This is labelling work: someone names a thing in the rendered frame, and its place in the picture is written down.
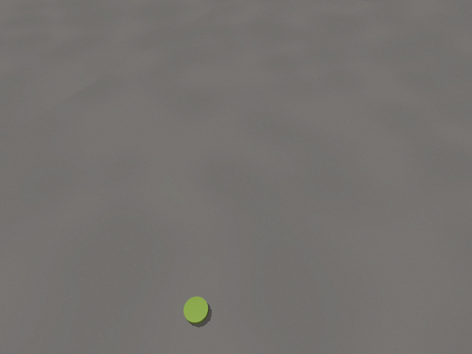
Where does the tin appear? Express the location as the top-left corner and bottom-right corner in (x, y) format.
(184, 296), (209, 325)

